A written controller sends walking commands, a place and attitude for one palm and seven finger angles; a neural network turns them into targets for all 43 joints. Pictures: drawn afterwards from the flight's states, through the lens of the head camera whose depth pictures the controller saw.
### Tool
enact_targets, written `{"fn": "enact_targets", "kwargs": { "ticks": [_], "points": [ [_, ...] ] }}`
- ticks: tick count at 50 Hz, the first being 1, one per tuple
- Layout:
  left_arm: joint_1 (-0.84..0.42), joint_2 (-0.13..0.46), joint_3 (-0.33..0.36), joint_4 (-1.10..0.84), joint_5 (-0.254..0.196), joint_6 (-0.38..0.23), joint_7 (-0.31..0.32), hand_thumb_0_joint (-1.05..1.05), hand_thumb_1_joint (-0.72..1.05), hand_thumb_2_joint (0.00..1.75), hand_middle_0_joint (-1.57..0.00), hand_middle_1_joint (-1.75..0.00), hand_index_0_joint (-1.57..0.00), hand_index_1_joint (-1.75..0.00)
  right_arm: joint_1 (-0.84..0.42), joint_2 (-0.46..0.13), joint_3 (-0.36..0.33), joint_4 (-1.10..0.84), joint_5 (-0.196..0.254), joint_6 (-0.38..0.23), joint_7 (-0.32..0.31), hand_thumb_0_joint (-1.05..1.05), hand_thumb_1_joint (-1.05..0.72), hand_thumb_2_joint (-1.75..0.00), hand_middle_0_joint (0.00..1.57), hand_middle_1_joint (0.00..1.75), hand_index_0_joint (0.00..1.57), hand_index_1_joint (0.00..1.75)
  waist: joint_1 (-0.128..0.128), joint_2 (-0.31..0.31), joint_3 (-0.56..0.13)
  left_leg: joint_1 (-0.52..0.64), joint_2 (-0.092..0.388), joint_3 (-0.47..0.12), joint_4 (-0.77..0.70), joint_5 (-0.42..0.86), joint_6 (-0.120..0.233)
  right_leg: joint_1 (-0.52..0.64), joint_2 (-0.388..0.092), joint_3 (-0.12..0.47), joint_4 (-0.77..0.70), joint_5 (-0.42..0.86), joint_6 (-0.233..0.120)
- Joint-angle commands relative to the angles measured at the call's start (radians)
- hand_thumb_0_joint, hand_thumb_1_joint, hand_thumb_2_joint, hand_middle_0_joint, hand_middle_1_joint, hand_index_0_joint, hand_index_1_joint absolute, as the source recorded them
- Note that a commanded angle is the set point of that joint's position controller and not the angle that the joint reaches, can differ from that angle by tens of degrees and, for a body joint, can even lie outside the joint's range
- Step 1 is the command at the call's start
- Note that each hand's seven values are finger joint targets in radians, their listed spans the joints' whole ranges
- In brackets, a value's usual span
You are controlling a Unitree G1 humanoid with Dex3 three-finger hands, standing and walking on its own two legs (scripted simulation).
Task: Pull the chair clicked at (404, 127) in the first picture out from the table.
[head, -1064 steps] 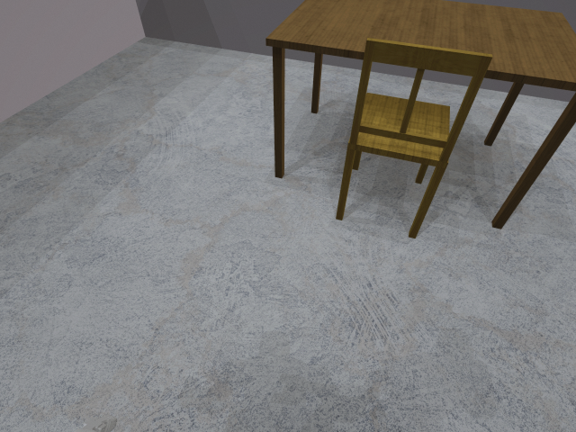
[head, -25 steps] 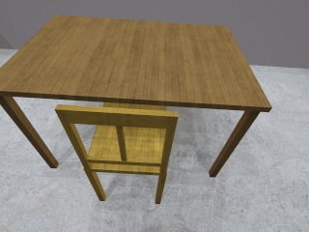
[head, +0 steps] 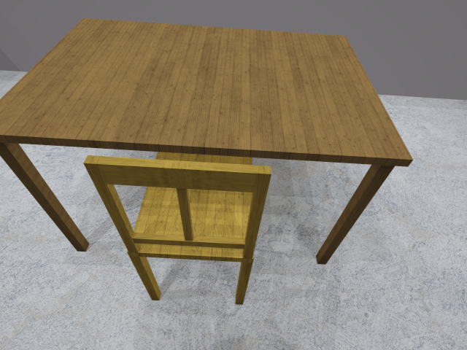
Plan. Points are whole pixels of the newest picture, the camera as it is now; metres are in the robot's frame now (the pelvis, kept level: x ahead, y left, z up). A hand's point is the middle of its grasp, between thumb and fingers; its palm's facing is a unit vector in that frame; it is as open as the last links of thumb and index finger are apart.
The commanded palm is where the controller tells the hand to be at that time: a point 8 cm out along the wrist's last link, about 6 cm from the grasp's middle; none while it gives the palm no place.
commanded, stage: look again from close up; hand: left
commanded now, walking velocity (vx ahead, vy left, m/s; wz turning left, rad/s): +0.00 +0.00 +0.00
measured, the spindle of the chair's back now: (185, 215) +0.44 +0.14 -0.13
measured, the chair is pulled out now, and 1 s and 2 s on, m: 0.00 0.00 0.00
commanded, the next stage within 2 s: raise the hand toward the chair's back in 0.06 s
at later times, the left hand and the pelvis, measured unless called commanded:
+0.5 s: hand (167, 307) +0.19 +0.12 -0.01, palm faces +0.00 -1.00 +0.08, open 8.5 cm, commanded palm +0.11 +0.21 -0.07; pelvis -0.03 -0.01 -0.05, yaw +2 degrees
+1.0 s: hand (147, 329) +0.17 +0.16 -0.07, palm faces -0.05 -1.00 +0.02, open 12.9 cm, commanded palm +0.13 +0.23 -0.06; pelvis -0.06 -0.02 -0.10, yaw +3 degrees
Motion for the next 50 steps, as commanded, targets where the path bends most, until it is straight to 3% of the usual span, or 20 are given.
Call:
{"fn": "enact_targets", "kwargs": {
  "ticks": [1, 7, 8, 9, 10, 11, 12, 13, 17, 19, 21, 23, 26, 32, 35, 39, 41, 43, 47, 50],
  "points": [
    [0.089, 0.072, 0.009, -0.02, -0.005, -0.014, 0.002, 0.0, 0.9, 0.9, -0.2, -0.3, -0.2, -0.3, 0.1, -0.085, -0.014, -0.001, -0.003, -0.004, -0.007, 0.0, -0.9, -0.9, 0.2, 0.3, 0.2, 0.3, -0.001, 0.038, 0.065, -0.069, 0.12, -0.099, -0.075, 0.262, 0.009, 0.0, -0.092, 0.093, -0.055, 0.178, -0.041],
    [0.088, 0.071, 0.009, -0.019, -0.004, -0.014, 0.003, 0.0, 0.9, 0.9, -0.2, -0.3, -0.2, -0.3, 0.096, -0.087, -0.014, -0.001, -0.003, -0.005, -0.006, 0.0, -0.9, -0.9, 0.2, 0.3, 0.2, 0.3, 0.0, 0.03, 0.079, -0.078, 0.118, -0.098, -0.075, 0.259, 0.008, -0.007, -0.094, 0.094, -0.052, 0.182, -0.041],
    [0.106, 0.119, 0.022, 0.03, 0.008, -0.034, 0.036, 0.0, 0.9, 0.9, -0.2, -0.3, -0.2, -0.3, -0.035, -0.15, -0.018, -0.087, -0.008, -0.002, 0.003, 0.0, -0.9, -0.9, 0.2, 0.3, 0.2, 0.3, 0.03, 0.11, 0.058, -0.156, 0.136, -0.043, 0.117, 0.419, -0.028, 0.022, -0.161, 0.079, 0.019, 0.56, -0.029],
    [-0.608, 0.3, 0.074, -1.526, -0.201, -0.227, 0.022, 0.0, 0.88, 0.89, -0.2, -0.3, -0.2, -0.3, -0.016, -0.354, -0.045, -0.473, 0.027, -0.156, -0.033, 0.0, -0.9, -0.9, 0.2, 0.3, 0.2, 0.3, -0.087, 0.286, -0.437, 0.056, 0.028, -0.08, 0.011, 0.521, -0.035, 0.13, -0.054, 0.024, 0.082, 0.363, -0.023],
    [-0.264, 0.209, 0.059, -1.264, -0.121, -0.144, 0.062, 0.0, 0.85, 0.88, -0.2, -0.29, -0.2, -0.29, -0.12, -0.25, -0.019, -0.418, 0.023, -0.252, -0.052, 0.0, -0.9, -0.9, 0.2, 0.3, 0.2, 0.3, -0.012, 0.399, -0.374, 0.073, 0.076, -0.049, -0.006, 0.717, -0.057, 0.055, -0.026, -0.014, 0.13, 0.113, -0.048],
    [-0.21, 0.159, 0.042, -1.15, -0.138, -0.083, 0.109, 0.0, 0.83, 0.87, -0.19, -0.29, -0.19, -0.29, -0.086, -0.255, -0.048, -0.339, 0.026, -0.29, -0.044, 0.0, -0.9, -0.9, 0.2, 0.3, 0.2, 0.3, -0.04, 0.328, -0.322, 0.027, 0.078, -0.055, 0.007, 0.662, -0.08, -0.042, -0.023, -0.057, 0.158, 0.008, -0.025],
    [0.074, -0.065, -0.084, -0.895, -0.139, 0.021, 0.1, 0.0, 0.81, 0.86, -0.19, -0.29, -0.19, -0.29, -0.061, -0.201, -0.045, -0.324, 0.04, -0.293, -0.028, 0.0, -0.9, -0.9, 0.2, 0.3, 0.2, 0.3, -0.035, 0.171, -0.15, -0.078, 0.086, -0.078, 0.011, 0.548, -0.065, -0.13, -0.033, -0.082, 0.15, -0.037, -0.012],
    [-0.044, -0.1, -0.141, -1.093, -0.178, 0.001, 0.074, 0.0, 0.78, 0.85, -0.19, -0.28, -0.19, -0.28, -0.071, -0.245, -0.039, -0.409, 0.045, -0.305, -0.022, 0.0, -0.9, -0.9, 0.2, 0.3, 0.2, 0.3, -0.039, 0.084, -0.07, -0.159, 0.081, -0.106, 0.035, 0.416, -0.048, -0.132, -0.039, -0.098, 0.128, 0.003, -0.006],
    [-0.055, -0.049, -0.078, -1.003, -0.154, -0.182, 0.007, 0.0, 0.69, 0.81, -0.18, -0.27, -0.18, -0.27, -0.099, -0.299, -0.066, -0.524, 0.002, -0.336, -0.017, 0.0, -0.9, -0.9, 0.2, 0.3, 0.2, 0.3, -0.089, -0.293, -0.015, -0.387, 0.013, -0.111, 0.23, 0.067, -0.009, -0.322, -0.03, -0.105, 0.15, -0.126, -0.002],
    [0.168, -0.069, -0.023, -0.904, -0.191, -0.307, -0.078, 0.0, 0.64, 0.79, -0.17, -0.26, -0.17, -0.26, -0.143, -0.291, -0.085, -0.603, -0.002, -0.338, 0.006, 0.0, -0.9, -0.9, 0.2, 0.3, 0.2, 0.3, -0.007, -0.359, -0.041, -0.533, 0.003, -0.086, 0.309, -0.021, -0.025, -0.379, -0.034, -0.101, 0.228, -0.227, -0.005],
    [0.342, 0.024, 0.107, -0.896, -0.223, -0.437, -0.18, 0.0, 0.6, 0.77, -0.17, -0.25, -0.17, -0.25, -0.182, -0.29, -0.101, -0.666, -0.007, -0.319, 0.041, 0.0, -0.9, -0.9, 0.2, 0.3, 0.2, 0.3, 0.073, -0.206, -0.143, -0.582, -0.026, -0.039, 0.37, 0.004, -0.049, -0.314, -0.037, -0.073, 0.315, -0.146, -0.029],
    [0.3, 0.114, 0.191, -0.942, -0.229, -0.571, -0.281, 0.0, 0.55, 0.75, -0.16, -0.25, -0.16, -0.25, -0.234, -0.298, -0.108, -0.731, -0.015, -0.286, 0.072, 0.0, -0.9, -0.9, 0.2, 0.3, 0.2, 0.3, 0.071, -0.019, -0.185, -0.642, -0.043, -0.013, 0.461, 0.026, -0.066, -0.329, -0.05, -0.055, 0.42, -0.037, -0.05],
    [0.274, 0.161, 0.215, -0.967, -0.161, -0.567, -0.272, 0.0, 0.48, 0.72, -0.16, -0.23, -0.16, -0.23, -0.267, -0.277, -0.109, -0.811, -0.004, -0.207, 0.077, 0.0, -0.9, -0.9, 0.2, 0.3, 0.2, 0.3, 0.092, 0.015, -0.192, -0.764, -0.052, 0.006, 0.526, -0.019, -0.044, -0.378, -0.049, -0.016, 0.491, -0.052, -0.053],
    [-0.075, 0.199, 0.213, -1.455, -0.222, -0.637, -0.197, 0.0, 0.34, 0.66, -0.14, -0.21, -0.14, -0.21, -0.195, -0.248, -0.098, -0.861, -0.001, -0.186, 0.036, 0.0, -0.9, -0.9, 0.2, 0.3, 0.2, 0.3, 0.003, 0.162, -0.439, -0.737, -0.016, -0.04, 0.657, -0.009, -0.009, -0.436, -0.035, 0.072, 0.531, -0.09, -0.036],
    [-0.116, 0.152, 0.108, -1.481, -0.234, -0.686, -0.252, 0.0, 0.27, 0.63, -0.14, -0.2, -0.14, -0.2, -0.181, -0.256, -0.072, -0.814, -0.003, -0.216, 0.018, 0.0, -0.9, -0.9, 0.2, 0.3, 0.2, 0.3, -0.069, 0.158, -0.424, -0.734, 0.001, -0.064, 0.711, 0.011, -0.003, -0.519, -0.028, 0.054, 0.544, -0.071, -0.028],
    [-0.121, 0.141, 0.038, -1.283, -0.251, -0.592, -0.39, 0.0, 0.18, 0.59, -0.13, -0.19, -0.13, -0.19, -0.169, -0.288, -0.058, -0.776, 0.013, -0.246, -0.004, 0.0, -0.9, -0.9, 0.2, 0.3, 0.2, 0.3, -0.118, 0.03, -0.333, -0.846, 0.01, -0.088, 0.741, -0.104, 0.004, -0.568, -0.025, 0.042, 0.516, -0.221, -0.011],
    [-0.042, 0.196, 0.111, -1.119, -0.259, -0.474, -0.438, 0.0, 0.13, 0.57, -0.12, -0.18, -0.12, -0.18, -0.175, -0.296, -0.058, -0.783, 0.031, -0.238, -0.015, 0.0, -0.9, -0.9, 0.2, 0.3, 0.2, 0.3, -0.083, -0.07, -0.325, -0.921, 0.006, -0.076, 0.737, -0.143, 0.006, -0.519, -0.034, 0.069, 0.475, -0.316, -0.002],
    [0.018, 0.258, 0.217, -1.134, -0.281, -0.362, -0.453, 0.0, 0.08, 0.55, -0.12, -0.17, -0.12, -0.17, -0.202, -0.296, -0.063, -0.823, 0.048, -0.219, -0.021, 0.0, -0.9, -0.9, 0.2, 0.3, 0.2, 0.3, -0.012, -0.091, -0.427, -0.925, -0.011, -0.061, 0.696, -0.12, 0.003, -0.404, -0.053, 0.082, 0.456, -0.322, 0.005],
    [0.053, 0.262, 0.343, -1.304, -0.35, -0.265, -0.356, 0.0, -0.01, 0.51, -0.11, -0.16, -0.11, -0.16, -0.236, -0.248, -0.057, -0.863, 0.044, -0.194, -0.017, 0.0, -0.9, -0.9, 0.2, 0.3, 0.2, 0.3, 0.065, -0.007, -0.505, -0.856, -0.022, -0.057, 0.639, -0.02, -0.011, -0.284, -0.057, 0.065, 0.465, -0.197, -0.004],
    [0.081, 0.208, 0.324, -1.367, -0.341, -0.341, -0.246, 0.0, -0.08, 0.48, -0.1, -0.15, -0.1, -0.15, -0.204, -0.22, -0.063, -0.833, 0.032, -0.203, -0.012, 0.0, -0.9, -0.9, 0.2, 0.3, 0.2, 0.3, 0.051, -0.023, -0.455, -0.832, -0.006, -0.066, 0.612, 0.027, -0.018, -0.326, -0.04, 0.02, 0.496, -0.09, -0.008]
  ]
}}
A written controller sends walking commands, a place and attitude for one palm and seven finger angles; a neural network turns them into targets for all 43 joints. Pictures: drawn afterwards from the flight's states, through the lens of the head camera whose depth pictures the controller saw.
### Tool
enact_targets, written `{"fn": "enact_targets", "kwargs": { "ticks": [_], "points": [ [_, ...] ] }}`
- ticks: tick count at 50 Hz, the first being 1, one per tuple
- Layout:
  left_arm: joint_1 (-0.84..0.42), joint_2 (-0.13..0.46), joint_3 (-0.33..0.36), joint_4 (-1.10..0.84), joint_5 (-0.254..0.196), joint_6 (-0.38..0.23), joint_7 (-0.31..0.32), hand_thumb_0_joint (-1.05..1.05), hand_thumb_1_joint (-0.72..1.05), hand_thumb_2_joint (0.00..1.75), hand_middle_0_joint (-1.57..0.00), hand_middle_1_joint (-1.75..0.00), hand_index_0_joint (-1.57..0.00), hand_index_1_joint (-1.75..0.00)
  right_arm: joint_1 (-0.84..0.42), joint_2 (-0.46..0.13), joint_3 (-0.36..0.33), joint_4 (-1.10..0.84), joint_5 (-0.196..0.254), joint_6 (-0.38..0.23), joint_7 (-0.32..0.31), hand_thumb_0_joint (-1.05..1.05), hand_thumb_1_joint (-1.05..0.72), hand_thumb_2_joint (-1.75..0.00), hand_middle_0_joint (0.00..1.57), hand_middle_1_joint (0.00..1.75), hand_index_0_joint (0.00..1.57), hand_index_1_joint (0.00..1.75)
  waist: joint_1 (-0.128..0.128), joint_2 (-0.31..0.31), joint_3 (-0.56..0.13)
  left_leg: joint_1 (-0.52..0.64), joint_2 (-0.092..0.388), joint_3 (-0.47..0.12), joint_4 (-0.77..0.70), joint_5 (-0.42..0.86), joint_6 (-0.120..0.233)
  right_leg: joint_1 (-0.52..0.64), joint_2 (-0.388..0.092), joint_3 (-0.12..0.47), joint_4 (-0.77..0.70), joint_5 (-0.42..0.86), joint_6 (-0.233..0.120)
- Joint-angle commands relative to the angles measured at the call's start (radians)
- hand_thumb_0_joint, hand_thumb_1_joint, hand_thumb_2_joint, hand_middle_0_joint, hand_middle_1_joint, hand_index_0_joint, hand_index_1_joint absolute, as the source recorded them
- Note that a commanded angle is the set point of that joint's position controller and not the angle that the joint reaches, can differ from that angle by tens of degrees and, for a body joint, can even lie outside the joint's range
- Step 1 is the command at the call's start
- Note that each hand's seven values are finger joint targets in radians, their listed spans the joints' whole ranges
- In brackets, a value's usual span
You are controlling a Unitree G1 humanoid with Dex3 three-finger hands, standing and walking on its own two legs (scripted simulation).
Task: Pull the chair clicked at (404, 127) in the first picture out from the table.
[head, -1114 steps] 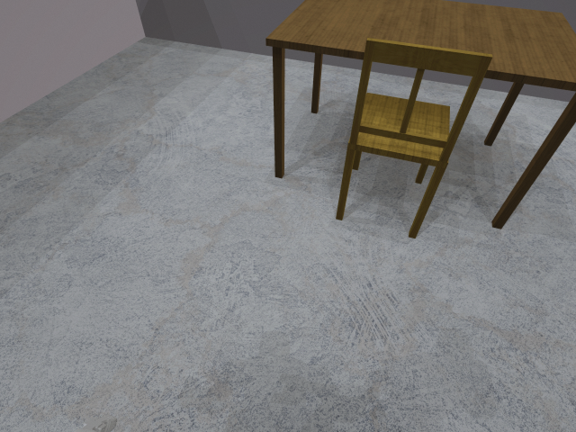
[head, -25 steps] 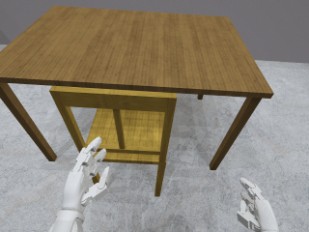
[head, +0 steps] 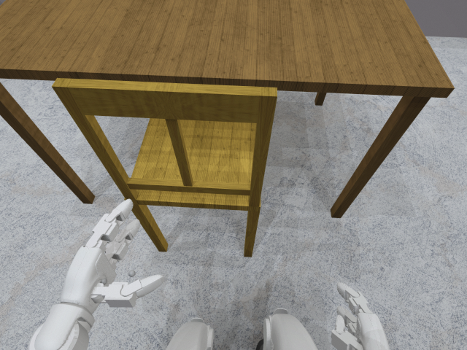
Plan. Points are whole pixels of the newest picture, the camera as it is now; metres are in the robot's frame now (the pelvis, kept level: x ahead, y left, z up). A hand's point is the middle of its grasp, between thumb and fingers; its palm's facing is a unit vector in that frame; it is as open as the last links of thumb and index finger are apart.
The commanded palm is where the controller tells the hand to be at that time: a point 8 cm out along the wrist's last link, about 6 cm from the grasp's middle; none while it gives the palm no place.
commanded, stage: raise the hand toward the chair's back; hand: left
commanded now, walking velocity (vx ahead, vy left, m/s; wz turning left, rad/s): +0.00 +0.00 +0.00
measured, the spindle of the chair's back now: (181, 154) +0.50 +0.13 -0.03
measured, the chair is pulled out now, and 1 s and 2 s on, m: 0.00 0.00 0.00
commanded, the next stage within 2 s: aim the fingers beside a spindle in 1.26 s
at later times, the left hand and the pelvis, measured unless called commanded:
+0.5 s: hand (78, 263) +0.24 +0.23 +0.06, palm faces +0.01 -1.00 -0.07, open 16.6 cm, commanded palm +0.22 +0.28 +0.06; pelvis +0.01 +0.03 +0.01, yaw +1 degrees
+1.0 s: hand (83, 250) +0.26 +0.24 +0.05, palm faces -0.06 -1.00 -0.04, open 16.9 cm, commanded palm +0.24 +0.29 +0.06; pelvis +0.02 +0.03 +0.02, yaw +0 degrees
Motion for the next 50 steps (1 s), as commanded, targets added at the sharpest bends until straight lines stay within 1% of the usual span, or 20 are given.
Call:
{"fn": "enact_targets", "kwargs": {
  "ticks": [1, 4, 6, 7, 9, 11, 12, 14, 16, 17, 21, 22, 26, 31, 32, 33, 39, 43, 46, 50],
  "points": [
    [0.086, 0.124, 0.167, -0.28, -0.034, -0.158, 0.134, 0.0, -0.1, 0.47, -0.1, -0.14, -0.1, -0.14, -0.113, -0.124, -0.088, -0.178, -0.017, -0.079, -0.013, 0.0, -0.9, -0.9, 0.2, 0.3, 0.2, 0.3, 0.069, -0.095, -0.262, -0.032, -0.007, -0.01, -0.189, 0.302, 0.01, 0.406, -0.019, 0.093, -0.199, 0.152, 0.017],
    [0.039, 0.101, 0.081, -0.238, 0.034, -0.261, 0.132, 0.0, -0.17, 0.44, -0.09, -0.13, -0.09, -0.13, -0.089, -0.149, -0.09, -0.152, -0.03, -0.092, -0.001, 0.0, -0.9, -0.9, 0.2, 0.3, 0.2, 0.3, 0.013, -0.016, -0.181, -0.026, -0.005, -0.015, -0.192, 0.23, 0.015, 0.257, -0.016, 0.059, -0.178, 0.045, 0.014],
    [0.018, 0.078, 0.018, -0.194, 0.045, -0.29, 0.092, 0.0, -0.22, 0.42, -0.09, -0.12, -0.09, -0.12, -0.083, -0.171, -0.091, -0.147, -0.027, -0.106, -0.001, 0.0, -0.9, -0.9, 0.2, 0.3, 0.2, 0.3, -0.024, -0.026, -0.15, -0.027, -0.004, -0.018, -0.177, 0.188, 0.023, 0.197, -0.016, 0.058, -0.187, -0.005, 0.016],
    [0.009, 0.087, 0.012, -0.19, 0.038, -0.3, 0.066, 0.0, -0.24, 0.41, -0.09, -0.12, -0.09, -0.12, -0.071, -0.184, -0.094, -0.145, -0.023, -0.114, -0.003, 0.0, -0.9, -0.9, 0.2, 0.3, 0.2, 0.3, -0.027, -0.017, -0.174, -0.015, -0.005, -0.021, -0.179, 0.173, 0.021, 0.192, -0.017, 0.055, -0.188, -0.022, 0.016],
    [0.034, 0.109, 0.017, -0.195, 0.02, -0.289, 0.021, 0.0, -0.29, 0.39, -0.08, -0.11, -0.08, -0.11, -0.059, -0.201, -0.095, -0.156, -0.014, -0.125, -0.009, 0.0, -0.9, -0.9, 0.2, 0.3, 0.2, 0.3, -0.014, 0.008, -0.222, 0.026, -0.006, -0.03, -0.199, 0.185, 0.02, 0.215, -0.015, 0.042, -0.188, -0.006, 0.013],
    [0.021, 0.156, 0.062, -0.221, 0.0, -0.26, 0.004, 0.0, -0.34, 0.37, -0.08, -0.11, -0.08, -0.11, -0.057, -0.209, -0.097, -0.161, -0.012, -0.126, -0.016, 0.0, -0.9, -0.9, 0.2, 0.3, 0.2, 0.3, -0.002, 0.033, -0.261, 0.064, -0.006, -0.033, -0.211, 0.232, 0.018, 0.247, -0.012, 0.033, -0.184, 0.046, 0.011],
    [0.017, 0.176, 0.09, -0.262, -0.006, -0.253, 0.006, 0.0, -0.36, 0.36, -0.07, -0.1, -0.07, -0.1, -0.054, -0.208, -0.098, -0.164, -0.011, -0.126, -0.018, 0.0, -0.9, -0.9, 0.2, 0.3, 0.2, 0.3, 0.009, 0.052, -0.299, 0.097, -0.004, -0.035, -0.221, 0.269, 0.014, 0.266, -0.011, 0.025, -0.179, 0.08, 0.011],
    [0.037, 0.195, 0.135, -0.304, -0.013, -0.238, 0.036, 0.0, -0.41, 0.34, -0.07, -0.09, -0.07, -0.09, -0.051, -0.198, -0.099, -0.169, -0.016, -0.118, -0.019, 0.0, -0.9, -0.9, 0.2, 0.3, 0.2, 0.3, 0.032, 0.067, -0.317, 0.143, -0.001, -0.046, -0.243, 0.363, -0.002, 0.292, -0.007, 0.002, -0.164, 0.149, 0.007],
    [0.042, 0.194, 0.159, -0.296, -0.016, -0.224, 0.072, 0.0, -0.45, 0.32, -0.06, -0.09, -0.06, -0.09, -0.052, -0.188, -0.096, -0.168, -0.02, -0.102, -0.015, 0.0, -0.9, -0.9, 0.2, 0.3, 0.2, 0.3, 0.037, 0.072, -0.291, 0.154, 0.001, -0.052, -0.251, 0.406, -0.015, 0.286, 0.002, -0.011, -0.158, 0.172, 0.005],
    [0.036, 0.161, 0.135, -0.31, -0.013, -0.224, 0.083, 0.0, -0.48, 0.31, -0.06, -0.08, -0.06, -0.08, -0.056, -0.182, -0.093, -0.17, -0.02, -0.099, -0.013, 0.0, -0.9, -0.9, 0.2, 0.3, 0.2, 0.3, 0.033, 0.093, -0.271, 0.17, 0.005, -0.053, -0.253, 0.43, -0.023, 0.268, 0.001, -0.016, -0.156, 0.181, 0.005],
    [0.01, 0.116, 0.073, -0.202, 0.02, -0.202, 0.086, 0.0, -0.5, 0.3, -0.06, -0.08, -0.06, -0.08, -0.055, -0.19, -0.085, -0.172, -0.024, -0.076, -0.003, 0.0, -0.9, -0.9, 0.2, 0.3, 0.2, 0.3, -0.003, 0.047, -0.165, 0.136, 0.012, -0.066, -0.257, 0.38, -0.026, 0.2, 0.005, -0.029, -0.164, 0.138, 0.006],
    [-0.008, 0.117, 0.059, -0.198, 0.025, -0.197, 0.07, 0.0, -0.5, 0.3, -0.06, -0.08, -0.06, -0.08, -0.05, -0.195, -0.082, -0.175, -0.024, -0.075, 0.0, 0.0, -0.9, -0.9, 0.2, 0.3, 0.2, 0.3, -0.006, 0.062, -0.167, 0.138, 0.01, -0.065, -0.257, 0.362, -0.028, 0.196, 0.004, -0.027, -0.169, 0.128, 0.006],
    [-0.051, 0.155, 0.065, -0.169, 0.022, -0.162, 0.007, 0.0, -0.5, 0.3, -0.06, -0.08, -0.06, -0.08, -0.044, -0.212, -0.076, -0.192, -0.018, -0.067, -0.007, 0.0, -0.9, -0.9, 0.2, 0.3, 0.2, 0.3, -0.012, 0.03, -0.186, 0.141, 0.009, -0.07, -0.264, 0.335, -0.025, 0.215, 0.008, -0.021, -0.184, 0.12, 0.006],
    [-0.093, 0.23, 0.176, -0.254, -0.022, -0.168, 0.001, 0.0, -0.5, 0.3, -0.06, -0.08, -0.06, -0.08, -0.033, -0.204, -0.074, -0.186, -0.022, -0.073, -0.017, 0.0, -0.9, -0.9, 0.2, 0.3, 0.2, 0.3, 0.019, 0.049, -0.297, 0.205, 0.01, -0.072, -0.26, 0.477, -0.039, 0.289, 0.011, -0.019, -0.174, 0.211, 0.005],
    [-0.09, 0.223, 0.184, -0.26, -0.029, -0.176, 0.004, 0.0, -0.5, 0.3, -0.06, -0.08, -0.06, -0.08, -0.025, -0.198, -0.073, -0.18, -0.023, -0.073, -0.017, 0.0, -0.9, -0.9, 0.2, 0.3, 0.2, 0.3, 0.022, 0.06, -0.311, 0.218, 0.01, -0.068, -0.257, 0.512, -0.041, 0.297, 0.009, -0.018, -0.176, 0.232, 0.006],
    [-0.088, 0.209, 0.179, -0.255, -0.035, -0.182, 0.008, 0.0, -0.5, 0.3, -0.06, -0.08, -0.06, -0.08, -0.027, -0.19, -0.072, -0.173, -0.024, -0.075, -0.014, 0.0, -0.9, -0.9, 0.2, 0.3, 0.2, 0.3, 0.023, 0.085, -0.294, 0.222, 0.009, -0.066, -0.258, 0.525, -0.047, 0.293, 0.009, -0.02, -0.177, 0.238, 0.005],
    [-0.085, 0.181, 0.145, -0.135, -0.02, -0.174, -0.014, 0.0, -0.5, 0.3, -0.06, -0.08, -0.06, -0.08, -0.024, -0.208, -0.076, -0.146, -0.021, -0.076, -0.005, 0.0, -0.9, -0.9, 0.2, 0.3, 0.2, 0.3, 0.001, 0.062, -0.237, 0.18, 0.014, -0.065, -0.257, 0.485, -0.041, 0.263, 0.007, -0.024, -0.186, 0.208, 0.007],
    [-0.055, 0.199, 0.151, -0.143, -0.029, -0.14, -0.042, 0.0, -0.5, 0.3, -0.06, -0.08, -0.06, -0.08, -0.022, -0.217, -0.084, -0.158, -0.014, -0.079, 0.0, 0.0, -0.9, -0.9, 0.2, 0.3, 0.2, 0.3, 0.007, 0.055, -0.278, 0.2, 0.013, -0.061, -0.268, 0.517, -0.035, 0.304, 0.005, -0.02, -0.202, 0.232, 0.01],
    [-0.064, 0.233, 0.196, -0.178, -0.043, -0.152, -0.023, 0.0, -0.5, 0.3, -0.06, -0.08, -0.06, -0.08, -0.03, -0.212, -0.085, -0.161, -0.019, -0.082, 0.0, 0.0, -0.9, -0.9, 0.2, 0.3, 0.2, 0.3, 0.015, 0.038, -0.278, 0.185, 0.009, -0.058, -0.274, 0.495, -0.032, 0.332, 0.008, -0.018, -0.205, 0.238, 0.008],
    [-0.077, 0.217, 0.202, -0.193, -0.042, -0.202, 0.022, 0.0, -0.5, 0.3, -0.06, -0.08, -0.06, -0.08, -0.026, -0.202, -0.081, -0.151, -0.026, -0.083, 0.004, 0.0, -0.9, -0.9, 0.2, 0.3, 0.2, 0.3, 0.016, 0.066, -0.25, 0.17, 0.008, -0.052, -0.276, 0.455, -0.035, 0.307, 0.007, -0.018, -0.198, 0.208, 0.006]
  ]
}}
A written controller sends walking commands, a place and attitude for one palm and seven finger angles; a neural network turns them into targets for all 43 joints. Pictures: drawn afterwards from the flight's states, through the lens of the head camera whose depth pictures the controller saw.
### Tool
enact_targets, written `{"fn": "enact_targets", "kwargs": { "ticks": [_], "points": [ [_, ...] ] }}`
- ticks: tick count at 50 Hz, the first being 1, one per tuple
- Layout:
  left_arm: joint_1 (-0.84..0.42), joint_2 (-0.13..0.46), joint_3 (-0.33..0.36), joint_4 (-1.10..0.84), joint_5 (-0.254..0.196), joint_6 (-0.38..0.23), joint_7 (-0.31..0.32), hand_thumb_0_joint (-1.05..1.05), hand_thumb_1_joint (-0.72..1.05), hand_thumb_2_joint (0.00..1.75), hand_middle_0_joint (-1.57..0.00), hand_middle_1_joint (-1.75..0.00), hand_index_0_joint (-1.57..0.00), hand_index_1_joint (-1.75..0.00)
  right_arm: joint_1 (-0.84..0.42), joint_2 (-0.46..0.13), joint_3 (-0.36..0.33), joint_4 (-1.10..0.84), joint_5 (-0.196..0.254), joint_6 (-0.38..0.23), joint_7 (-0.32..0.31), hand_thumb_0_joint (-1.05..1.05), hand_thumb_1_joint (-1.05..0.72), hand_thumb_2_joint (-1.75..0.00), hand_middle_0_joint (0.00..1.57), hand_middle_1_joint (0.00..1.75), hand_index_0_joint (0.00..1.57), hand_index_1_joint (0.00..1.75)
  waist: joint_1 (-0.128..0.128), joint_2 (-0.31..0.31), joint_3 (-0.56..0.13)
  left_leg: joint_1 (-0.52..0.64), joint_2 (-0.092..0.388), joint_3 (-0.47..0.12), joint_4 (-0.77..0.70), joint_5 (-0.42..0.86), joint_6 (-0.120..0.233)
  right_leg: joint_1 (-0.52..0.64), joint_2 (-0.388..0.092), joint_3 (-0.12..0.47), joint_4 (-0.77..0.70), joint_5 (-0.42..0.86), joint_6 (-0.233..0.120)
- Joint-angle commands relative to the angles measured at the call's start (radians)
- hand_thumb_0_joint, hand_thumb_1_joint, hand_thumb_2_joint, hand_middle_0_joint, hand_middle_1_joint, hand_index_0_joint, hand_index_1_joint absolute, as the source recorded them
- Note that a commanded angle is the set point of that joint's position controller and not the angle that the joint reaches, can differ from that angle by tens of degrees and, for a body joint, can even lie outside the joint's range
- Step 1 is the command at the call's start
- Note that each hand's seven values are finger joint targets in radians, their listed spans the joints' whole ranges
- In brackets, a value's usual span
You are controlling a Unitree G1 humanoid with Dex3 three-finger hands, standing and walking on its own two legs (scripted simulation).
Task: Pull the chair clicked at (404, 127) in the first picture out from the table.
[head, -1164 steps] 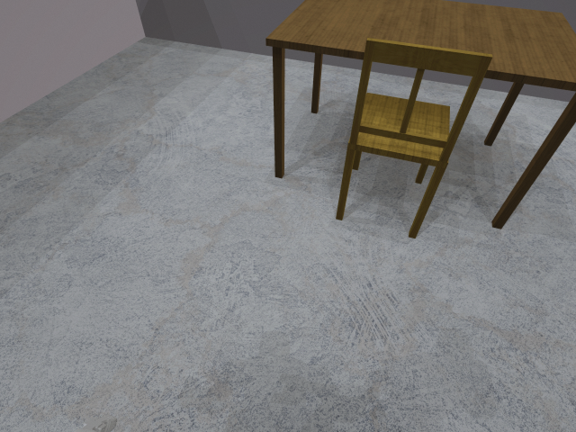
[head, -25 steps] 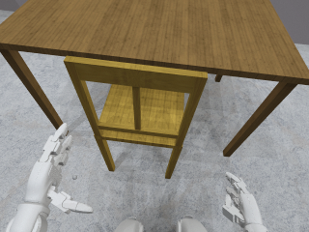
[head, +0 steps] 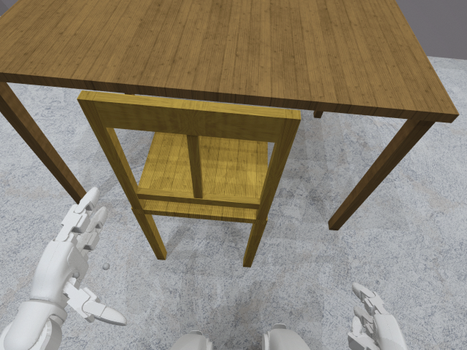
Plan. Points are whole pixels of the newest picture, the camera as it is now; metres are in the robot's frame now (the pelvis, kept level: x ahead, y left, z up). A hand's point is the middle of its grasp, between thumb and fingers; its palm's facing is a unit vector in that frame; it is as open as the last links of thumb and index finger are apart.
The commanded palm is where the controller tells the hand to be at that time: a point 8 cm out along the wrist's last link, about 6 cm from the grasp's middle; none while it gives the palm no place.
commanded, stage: raise the hand toward the chair's back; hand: left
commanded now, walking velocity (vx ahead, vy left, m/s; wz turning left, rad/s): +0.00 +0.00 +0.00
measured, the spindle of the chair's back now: (196, 168) +0.48 +0.10 -0.05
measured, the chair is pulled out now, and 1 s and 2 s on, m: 0.00 0.00 0.00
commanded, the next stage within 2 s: aim the fingers beside a spindle in 0.26 s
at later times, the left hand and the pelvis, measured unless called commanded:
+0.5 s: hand (116, 268) +0.24 +0.19 +0.03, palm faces -0.03 -1.00 -0.05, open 16.9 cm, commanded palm +0.22 +0.24 +0.04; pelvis -0.01 -0.02 -0.01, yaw +1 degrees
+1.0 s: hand (152, 248) +0.28 +0.15 +0.01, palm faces -0.08 -1.00 -0.02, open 16.9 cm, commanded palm +0.27 +0.20 +0.02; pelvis -0.01 -0.01 -0.02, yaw +0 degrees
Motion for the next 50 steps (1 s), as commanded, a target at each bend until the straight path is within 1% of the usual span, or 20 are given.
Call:
{"fn": "enact_targets", "kwargs": {
  "ticks": [1, 4, 7, 10, 13, 16, 18, 19, 21, 26, 28, 30, 32, 34, 39, 42, 47, 48, 49, 50],
  "points": [
    [-0.065, 0.155, 0.117, -0.209, -0.023, -0.121, 0.045, 0.0, -0.5, 0.3, -0.06, -0.08, -0.06, -0.08, -0.047, -0.131, -0.056, -0.139, -0.007, -0.054, -0.006, 0.0, -0.9, -0.9, 0.2, 0.3, 0.2, 0.3, 0.028, 0.071, -0.216, 0.089, 0.021, -0.041, -0.196, 0.431, -0.072, 0.201, 0.018, -0.01, -0.076, 0.173, -0.041],
    [-0.069, 0.123, 0.076, -0.18, -0.01, -0.132, 0.042, 0.0, -0.5, 0.3, -0.06, -0.08, -0.06, -0.08, -0.045, -0.133, -0.055, -0.138, -0.005, -0.055, -0.004, 0.0, -0.9, -0.9, 0.2, 0.3, 0.2, 0.3, 0.014, 0.081, -0.205, 0.076, 0.018, -0.034, -0.191, 0.386, -0.065, 0.187, 0.012, -0.004, -0.081, 0.152, -0.039],
    [-0.069, 0.109, 0.045, -0.143, -0.007, -0.115, 0.011, 0.0, -0.5, 0.3, -0.06, -0.08, -0.06, -0.08, -0.044, -0.141, -0.053, -0.143, 0.001, -0.052, -0.007, 0.0, -0.9, -0.9, 0.2, 0.3, 0.2, 0.3, 0.001, 0.052, -0.197, 0.057, 0.017, -0.028, -0.189, 0.334, -0.049, 0.193, 0.011, 0.007, -0.098, 0.13, -0.035],
    [-0.093, 0.146, 0.071, -0.169, -0.017, -0.104, -0.006, 0.0, -0.5, 0.3, -0.06, -0.08, -0.06, -0.08, -0.048, -0.144, -0.053, -0.155, 0.005, -0.055, -0.015, 0.0, -0.9, -0.9, 0.2, 0.3, 0.2, 0.3, 0.008, 0.026, -0.226, 0.047, 0.012, -0.028, -0.194, 0.307, -0.039, 0.233, 0.008, 0.019, -0.112, 0.119, -0.032],
    [-0.097, 0.16, 0.1, -0.2, -0.031, -0.113, -0.005, 0.0, -0.5, 0.3, -0.06, -0.08, -0.06, -0.08, -0.048, -0.133, -0.05, -0.151, 0.002, -0.059, -0.02, 0.0, -0.9, -0.9, 0.2, 0.3, 0.2, 0.3, 0.017, 0.039, -0.252, 0.058, 0.01, -0.021, -0.183, 0.342, -0.036, 0.262, 0.006, 0.027, -0.11, 0.163, -0.032],
    [-0.097, 0.153, 0.109, -0.172, -0.038, -0.127, 0.008, 0.0, -0.5, 0.3, -0.06, -0.08, -0.06, -0.08, -0.055, -0.127, -0.047, -0.138, -0.001, -0.06, -0.021, 0.0, -0.9, -0.9, 0.2, 0.3, 0.2, 0.3, 0.015, 0.014, -0.224, 0.023, 0.009, -0.017, -0.169, 0.33, -0.033, 0.263, 0.006, 0.035, -0.11, 0.157, -0.033],
    [-0.096, 0.132, 0.09, -0.16, -0.029, -0.135, 0.013, 0.0, -0.5, 0.3, -0.06, -0.08, -0.06, -0.08, -0.056, -0.124, -0.046, -0.135, 0.0, -0.062, -0.018, 0.0, -0.9, -0.9, 0.2, 0.3, 0.2, 0.3, 0.015, 0.045, -0.201, 0.033, 0.01, -0.019, -0.175, 0.324, -0.038, 0.234, 0.005, 0.028, -0.105, 0.144, -0.034],
    [-0.114, 0.099, 0.046, -0.154, -0.024, -0.134, 0.01, 0.0, -0.5, 0.3, -0.06, -0.08, -0.06, -0.08, -0.058, -0.125, -0.043, -0.137, -0.001, -0.065, -0.016, 0.0, -0.9, -0.9, 0.2, 0.3, 0.2, 0.3, 0.002, 0.046, -0.194, 0.028, 0.008, -0.017, -0.169, 0.315, -0.034, 0.223, 0.003, 0.03, -0.105, 0.142, -0.032],
    [-0.118, 0.089, 0.03, -0.111, -0.015, -0.125, 0.005, 0.0, -0.5, 0.3, -0.06, -0.08, -0.06, -0.08, -0.054, -0.13, -0.045, -0.132, -0.003, -0.064, -0.016, 0.0, -0.9, -0.9, 0.2, 0.3, 0.2, 0.3, -0.008, 0.013, -0.18, 0.007, 0.01, -0.016, -0.154, 0.302, -0.029, 0.204, 0.003, 0.033, -0.103, 0.135, -0.03],
    [-0.165, 0.121, 0.043, -0.106, -0.011, -0.125, -0.009, 0.0, -0.5, 0.3, -0.06, -0.08, -0.06, -0.08, -0.053, -0.136, -0.048, -0.134, 0.001, -0.066, -0.018, 0.0, -0.9, -0.9, 0.2, 0.3, 0.2, 0.3, -0.001, 0.002, -0.225, -0.017, 0.007, -0.01, -0.136, 0.284, -0.025, 0.227, -0.003, 0.055, -0.1, 0.12, -0.03],
    [-0.178, 0.114, 0.031, -0.166, -0.007, -0.136, 0.001, 0.0, -0.5, 0.3, -0.06, -0.08, -0.06, -0.08, -0.051, -0.131, -0.048, -0.143, -0.002, -0.069, -0.016, 0.0, -0.9, -0.9, 0.2, 0.3, 0.2, 0.3, 0.011, 0.054, -0.275, 0.023, 0.006, -0.011, -0.142, 0.33, -0.028, 0.236, -0.005, 0.047, -0.082, 0.165, -0.033],
    [-0.195, 0.114, 0.034, -0.174, -0.002, -0.142, 0.025, 0.0, -0.5, 0.3, -0.06, -0.08, -0.06, -0.08, -0.05, -0.127, -0.047, -0.138, -0.005, -0.069, -0.013, 0.0, -0.9, -0.9, 0.2, 0.3, 0.2, 0.3, 0.012, 0.06, -0.281, 0.028, 0.008, -0.012, -0.139, 0.353, -0.032, 0.231, -0.004, 0.041, -0.07, 0.184, -0.033],
    [-0.214, 0.124, 0.053, -0.143, 0.004, -0.146, 0.049, 0.0, -0.5, 0.3, -0.06, -0.08, -0.06, -0.08, -0.05, -0.127, -0.047, -0.127, -0.01, -0.062, -0.012, 0.0, -0.9, -0.9, 0.2, 0.3, 0.2, 0.3, 0.01, 0.037, -0.269, -0.004, 0.009, -0.015, -0.129, 0.338, -0.033, 0.213, -0.002, 0.041, -0.06, 0.172, -0.032],
    [-0.224, 0.098, 0.031, -0.103, 0.014, -0.149, 0.063, 0.0, -0.5, 0.3, -0.06, -0.08, -0.06, -0.08, -0.052, -0.128, -0.046, -0.125, -0.008, -0.057, -0.009, 0.0, -0.9, -0.9, 0.2, 0.3, 0.2, 0.3, 0.003, 0.021, -0.234, -0.022, 0.01, -0.015, -0.13, 0.31, -0.035, 0.184, -0.003, 0.037, -0.058, 0.143, -0.032],
    [-0.243, 0.049, -0.04, -0.083, 0.033, -0.13, 0.067, 0.0, -0.5, 0.3, -0.06, -0.08, -0.06, -0.08, -0.053, -0.133, -0.049, -0.139, -0.008, -0.045, -0.001, 0.0, -0.9, -0.9, 0.2, 0.3, 0.2, 0.3, 0.002, 0.03, -0.275, -0.017, 0.007, -0.013, -0.126, 0.302, -0.034, 0.172, -0.008, 0.037, -0.048, 0.137, -0.032],
    [-0.287, 0.056, -0.044, -0.08, 0.041, -0.124, 0.075, 0.0, -0.5, 0.3, -0.06, -0.08, -0.06, -0.08, -0.048, -0.136, -0.049, -0.139, -0.009, -0.033, -0.001, 0.0, -0.9, -0.9, 0.2, 0.3, 0.2, 0.3, -0.007, 0.0, -0.295, -0.027, 0.01, -0.014, -0.114, 0.316, -0.031, 0.172, -0.006, 0.039, -0.036, 0.161, -0.029],
    [-0.342, 0.059, -0.036, -0.111, 0.056, -0.148, 0.123, 0.0, -0.5, 0.3, -0.06, -0.08, -0.06, -0.08, -0.051, -0.131, -0.051, -0.133, -0.016, -0.023, 0.001, 0.0, -0.9, -0.9, 0.2, 0.3, 0.2, 0.3, 0.003, 0.014, -0.314, -0.018, 0.013, -0.021, -0.11, 0.332, -0.038, 0.152, -0.006, 0.034, -0.014, 0.163, -0.034],
    [-0.343, 0.02, -0.075, -0.105, 0.06, -0.15, 0.13, 0.0, -0.5, 0.3, -0.06, -0.08, -0.06, -0.08, -0.053, -0.125, -0.05, -0.136, -0.018, -0.022, 0.004, 0.0, -0.9, -0.9, 0.2, 0.3, 0.2, 0.3, -0.004, 0.019, -0.312, -0.015, 0.011, -0.02, -0.106, 0.337, -0.038, 0.143, -0.006, 0.032, -0.01, 0.168, -0.033],
    [-0.343, 0.038, -0.054, -0.096, 0.065, -0.154, 0.14, 0.0, -0.5, 0.3, -0.06, -0.08, -0.06, -0.08, -0.048, -0.128, -0.052, -0.13, -0.019, -0.017, 0.006, 0.0, -0.9, -0.9, 0.2, 0.3, 0.2, 0.3, 0.001, 0.017, -0.315, -0.02, 0.013, -0.022, -0.104, 0.341, -0.042, 0.139, -0.007, 0.03, -0.005, 0.168, -0.034],
    [-0.352, 0.02, -0.075, -0.081, 0.073, -0.154, 0.145, 0.0, -0.5, 0.3, -0.06, -0.08, -0.06, -0.08, -0.052, -0.127, -0.051, -0.129, -0.02, -0.013, 0.007, 0.0, -0.9, -0.9, 0.2, 0.3, 0.2, 0.3, -0.003, 0.027, -0.305, -0.02, 0.012, -0.02, -0.1, 0.337, -0.042, 0.124, -0.007, 0.03, -0.003, 0.165, -0.034]
  ]
}}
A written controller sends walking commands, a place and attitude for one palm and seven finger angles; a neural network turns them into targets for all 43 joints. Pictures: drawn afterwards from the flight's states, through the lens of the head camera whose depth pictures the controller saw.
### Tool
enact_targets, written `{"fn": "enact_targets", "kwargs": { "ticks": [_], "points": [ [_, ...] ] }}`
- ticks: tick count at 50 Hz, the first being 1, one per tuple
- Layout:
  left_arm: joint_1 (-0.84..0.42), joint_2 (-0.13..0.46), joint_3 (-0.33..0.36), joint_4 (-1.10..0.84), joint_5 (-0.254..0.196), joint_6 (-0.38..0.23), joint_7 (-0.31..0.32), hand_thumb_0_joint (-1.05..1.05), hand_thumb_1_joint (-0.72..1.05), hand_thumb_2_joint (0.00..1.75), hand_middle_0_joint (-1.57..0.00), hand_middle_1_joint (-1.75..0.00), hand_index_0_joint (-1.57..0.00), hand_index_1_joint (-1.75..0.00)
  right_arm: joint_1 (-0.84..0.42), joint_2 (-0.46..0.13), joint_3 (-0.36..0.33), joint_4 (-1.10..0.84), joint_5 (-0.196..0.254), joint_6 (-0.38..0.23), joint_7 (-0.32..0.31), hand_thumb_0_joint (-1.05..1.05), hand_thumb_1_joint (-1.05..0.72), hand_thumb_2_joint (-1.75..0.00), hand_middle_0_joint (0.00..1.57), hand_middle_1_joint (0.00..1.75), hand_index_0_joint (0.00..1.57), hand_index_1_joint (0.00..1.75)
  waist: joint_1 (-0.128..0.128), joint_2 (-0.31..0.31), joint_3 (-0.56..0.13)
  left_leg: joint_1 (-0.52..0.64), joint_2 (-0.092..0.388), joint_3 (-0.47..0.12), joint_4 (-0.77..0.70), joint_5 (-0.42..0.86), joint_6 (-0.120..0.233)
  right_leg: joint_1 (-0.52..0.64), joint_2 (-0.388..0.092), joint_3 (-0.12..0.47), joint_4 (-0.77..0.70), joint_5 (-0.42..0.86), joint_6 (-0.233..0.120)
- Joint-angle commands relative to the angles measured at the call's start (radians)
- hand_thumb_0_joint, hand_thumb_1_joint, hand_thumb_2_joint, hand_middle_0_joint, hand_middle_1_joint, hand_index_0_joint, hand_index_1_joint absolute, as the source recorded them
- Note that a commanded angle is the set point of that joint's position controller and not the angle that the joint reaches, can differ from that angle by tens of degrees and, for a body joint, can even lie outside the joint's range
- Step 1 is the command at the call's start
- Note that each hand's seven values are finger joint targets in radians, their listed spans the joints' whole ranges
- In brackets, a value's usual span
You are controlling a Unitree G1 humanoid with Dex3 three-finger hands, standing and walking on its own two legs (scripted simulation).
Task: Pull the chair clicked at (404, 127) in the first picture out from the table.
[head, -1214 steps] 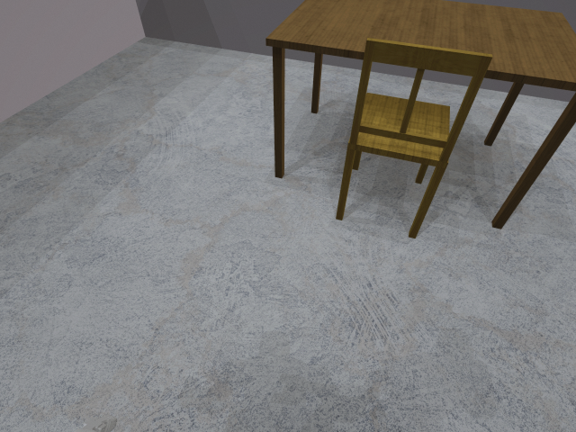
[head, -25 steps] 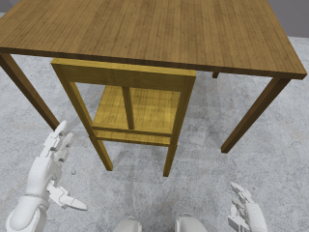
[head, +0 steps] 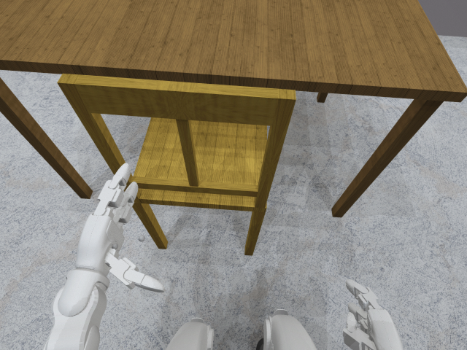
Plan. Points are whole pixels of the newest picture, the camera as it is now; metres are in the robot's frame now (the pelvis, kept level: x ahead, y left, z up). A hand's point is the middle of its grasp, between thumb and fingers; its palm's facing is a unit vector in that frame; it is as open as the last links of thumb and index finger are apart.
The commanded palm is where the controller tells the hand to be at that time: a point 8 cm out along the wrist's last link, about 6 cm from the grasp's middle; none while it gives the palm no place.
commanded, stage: aim the fingers beside a spindle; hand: left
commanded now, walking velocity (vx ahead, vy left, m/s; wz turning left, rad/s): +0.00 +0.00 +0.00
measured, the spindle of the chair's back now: (189, 155) +0.49 +0.11 -0.03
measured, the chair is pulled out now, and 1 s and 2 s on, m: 0.00 0.00 0.00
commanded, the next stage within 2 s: push the fingers through the gap in 1.60 s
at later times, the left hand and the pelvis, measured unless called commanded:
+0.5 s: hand (172, 217) +0.33 +0.12 +0.01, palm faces -0.09 -1.00 -0.03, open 16.9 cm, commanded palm +0.32 +0.16 +0.01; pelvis +0.00 +0.00 -0.01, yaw +0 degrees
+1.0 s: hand (188, 212) +0.35 +0.09 +0.00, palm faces -0.08 -1.00 -0.03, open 16.9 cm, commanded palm +0.33 +0.15 +0.01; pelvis -0.01 -0.01 -0.02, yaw +0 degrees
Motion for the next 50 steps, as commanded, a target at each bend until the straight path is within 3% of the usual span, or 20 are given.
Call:
{"fn": "enact_targets", "kwargs": {
  "ticks": [1, 4, 8, 12, 17, 20, 22, 23, 25, 30, 31, 36, 38, 42, 45, 47, 48, 50],
  "points": [
    [-0.175, 0.11, 0.05, -0.191, 0.004, -0.088, 0.036, 0.0, -0.5, 0.3, -0.06, -0.08, -0.06, -0.08, -0.019, -0.136, -0.063, -0.129, -0.005, -0.035, -0.007, 0.0, -0.9, -0.9, 0.2, 0.3, 0.2, 0.3, -0.006, 0.001, -0.301, 0.088, 0.02, -0.031, -0.178, 0.364, -0.029, 0.256, 0.002, 0.023, -0.103, 0.201, -0.02],
    [-0.201, 0.055, -0.013, -0.164, 0.021, -0.077, 0.043, 0.0, -0.5, 0.3, -0.06, -0.08, -0.06, -0.08, -0.021, -0.133, -0.063, -0.131, -0.004, -0.022, 0.0, 0.0, -0.9, -0.9, 0.2, 0.3, 0.2, 0.3, -0.013, 0.019, -0.3, 0.097, 0.02, -0.035, -0.175, 0.362, -0.035, 0.229, 0.0, 0.019, -0.097, 0.192, -0.021],
    [-0.232, 0.043, -0.035, -0.166, 0.036, -0.064, 0.058, 0.0, -0.5, 0.3, -0.06, -0.08, -0.06, -0.08, -0.016, -0.135, -0.067, -0.136, -0.004, -0.003, 0.004, 0.0, -0.9, -0.9, 0.2, 0.3, 0.2, 0.3, -0.011, 0.015, -0.336, 0.108, 0.021, -0.038, -0.169, 0.386, -0.035, 0.234, -0.001, 0.018, -0.086, 0.21, -0.022],
    [-0.296, 0.053, -0.021, -0.157, 0.046, -0.071, 0.09, 0.0, -0.5, 0.3, -0.06, -0.08, -0.06, -0.08, -0.014, -0.131, -0.067, -0.131, -0.009, 0.014, 0.003, 0.0, -0.9, -0.9, 0.2, 0.3, 0.2, 0.3, -0.016, -0.011, -0.355, 0.089, 0.02, -0.035, -0.151, 0.383, -0.03, 0.236, 0.0, 0.024, -0.076, 0.226, -0.019],
    [-0.305, 0.051, -0.019, -0.141, 0.068, -0.09, 0.128, 0.0, -0.5, 0.3, -0.06, -0.08, -0.06, -0.08, -0.015, -0.123, -0.066, -0.129, -0.013, 0.031, 0.011, 0.0, -0.9, -0.9, 0.2, 0.3, 0.2, 0.3, -0.001, 0.026, -0.382, 0.104, 0.021, -0.036, -0.145, 0.427, -0.041, 0.232, -0.001, 0.024, -0.054, 0.253, -0.026],
    [-0.345, 0.007, -0.069, -0.095, 0.08, -0.084, 0.131, 0.0, -0.5, 0.3, -0.06, -0.08, -0.06, -0.08, -0.012, -0.123, -0.066, -0.119, -0.012, 0.044, 0.017, 0.0, -0.9, -0.9, 0.2, 0.3, 0.2, 0.3, -0.024, 0.015, -0.353, 0.086, 0.022, -0.033, -0.133, 0.402, -0.037, 0.209, -0.001, 0.025, -0.058, 0.243, -0.023],
    [-0.371, 0.006, -0.066, -0.043, 0.083, -0.076, 0.132, 0.0, -0.5, 0.3, -0.06, -0.08, -0.06, -0.08, -0.006, -0.127, -0.067, -0.113, -0.012, 0.052, 0.016, 0.0, -0.9, -0.9, 0.2, 0.3, 0.2, 0.3, -0.038, -0.031, -0.338, 0.047, 0.02, -0.028, -0.123, 0.366, -0.028, 0.207, -0.001, 0.029, -0.061, 0.234, -0.019],
    [-0.367, 0.002, -0.071, -0.037, 0.087, -0.075, 0.131, 0.0, -0.5, 0.3, -0.06, -0.08, -0.06, -0.08, -0.007, -0.127, -0.067, -0.117, -0.011, 0.055, 0.017, 0.0, -0.9, -0.9, 0.2, 0.3, 0.2, 0.3, -0.028, -0.017, -0.347, 0.04, 0.018, -0.029, -0.126, 0.359, -0.029, 0.213, -0.002, 0.031, -0.059, 0.229, -0.022],
    [-0.421, -0.014, -0.09, -0.031, 0.089, -0.077, 0.135, 0.0, -0.5, 0.3, -0.06, -0.08, -0.06, -0.08, -0.007, -0.127, -0.068, -0.113, -0.01, 0.06, 0.017, 0.0, -0.9, -0.9, 0.2, 0.3, 0.2, 0.3, -0.036, -0.013, -0.355, 0.05, 0.017, -0.03, -0.122, 0.354, -0.029, 0.202, -0.003, 0.031, -0.057, 0.226, -0.023],
    [-0.46, 0.012, -0.055, -0.063, 0.089, -0.107, 0.167, 0.0, -0.5, 0.3, -0.06, -0.08, -0.06, -0.08, -0.003, -0.119, -0.071, -0.112, -0.017, 0.068, 0.019, 0.0, -0.9, -0.9, 0.2, 0.3, 0.2, 0.3, -0.023, -0.009, -0.431, 0.051, 0.013, -0.018, -0.106, 0.386, -0.026, 0.249, -0.006, 0.046, -0.044, 0.278, -0.022],
    [-0.457, 0.031, -0.035, -0.05, 0.09, -0.112, 0.177, 0.0, -0.5, 0.3, -0.06, -0.08, -0.06, -0.08, -0.001, -0.12, -0.07, -0.108, -0.019, 0.07, 0.018, 0.0, -0.9, -0.9, 0.2, 0.3, 0.2, 0.3, -0.021, -0.014, -0.427, 0.038, 0.012, -0.019, -0.102, 0.392, -0.026, 0.253, -0.004, 0.047, -0.037, 0.29, -0.023],
    [-0.487, 0.007, -0.048, 0.063, 0.111, -0.117, 0.192, 0.0, -0.5, 0.3, -0.06, -0.08, -0.06, -0.08, 0.002, -0.117, -0.067, -0.093, -0.02, 0.083, 0.025, 0.0, -0.9, -0.9, 0.2, 0.3, 0.2, 0.3, -0.038, -0.054, -0.363, -0.04, 0.008, -0.01, -0.093, 0.308, -0.017, 0.238, -0.003, 0.057, -0.047, 0.236, -0.021],
    [-0.514, -0.017, -0.073, 0.081, 0.117, -0.119, 0.188, 0.0, -0.5, 0.3, -0.06, -0.08, -0.06, -0.08, 0.003, -0.12, -0.068, -0.091, -0.02, 0.088, 0.027, 0.0, -0.9, -0.9, 0.2, 0.3, 0.2, 0.3, -0.044, -0.039, -0.371, -0.038, 0.007, -0.009, -0.093, 0.296, -0.019, 0.222, -0.005, 0.057, -0.045, 0.222, -0.021],
    [-0.506, 0.005, -0.056, 0.036, 0.109, -0.123, 0.181, 0.0, -0.5, 0.3, -0.06, -0.08, -0.06, -0.08, 0.008, -0.122, -0.072, -0.104, -0.019, 0.095, 0.03, 0.0, -0.9, -0.9, 0.2, 0.3, 0.2, 0.3, -0.023, 0.005, -0.449, 0.007, 0.007, -0.005, -0.097, 0.349, -0.02, 0.258, -0.005, 0.061, -0.039, 0.27, -0.025],
    [-0.506, 0.011, -0.051, -0.009, 0.096, -0.132, 0.185, 0.0, -0.5, 0.3, -0.06, -0.08, -0.06, -0.08, 0.01, -0.117, -0.073, -0.107, -0.018, 0.098, 0.03, 0.0, -0.9, -0.9, 0.2, 0.3, 0.2, 0.3, -0.023, -0.012, -0.468, 0.014, 0.007, -0.002, -0.098, 0.365, -0.02, 0.293, -0.007, 0.067, -0.044, 0.302, -0.022],
    [-0.505, 0.013, -0.052, -0.011, 0.099, -0.137, 0.189, 0.0, -0.5, 0.3, -0.06, -0.08, -0.06, -0.08, 0.008, -0.117, -0.072, -0.106, -0.017, 0.1, 0.029, 0.0, -0.9, -0.9, 0.2, 0.3, 0.2, 0.3, -0.03, -0.025, -0.451, 0.011, 0.01, -0.008, -0.103, 0.357, -0.019, 0.284, -0.004, 0.063, -0.044, 0.295, -0.021],
    [-0.482, 0.008, -0.052, -0.01, 0.098, -0.139, 0.194, 0.0, -0.5, 0.3, -0.06, -0.08, -0.06, -0.08, 0.007, -0.115, -0.073, -0.107, -0.017, 0.1, 0.03, 0.0, -0.9, -0.9, 0.2, 0.3, 0.2, 0.3, -0.022, -0.011, -0.438, 0.011, 0.009, -0.005, -0.106, 0.354, -0.019, 0.281, -0.004, 0.065, -0.047, 0.289, -0.021],
    [-0.469, -0.007, -0.065, 0.022, 0.102, -0.136, 0.198, 0.0, -0.5, 0.3, -0.06, -0.08, -0.06, -0.08, 0.005, -0.115, -0.07, -0.105, -0.017, 0.102, 0.031, 0.0, -0.9, -0.9, 0.2, 0.3, 0.2, 0.3, -0.031, -0.049, -0.399, -0.014, 0.009, -0.004, -0.11, 0.313, -0.016, 0.273, -0.004, 0.063, -0.061, 0.251, -0.019]
  ]
}}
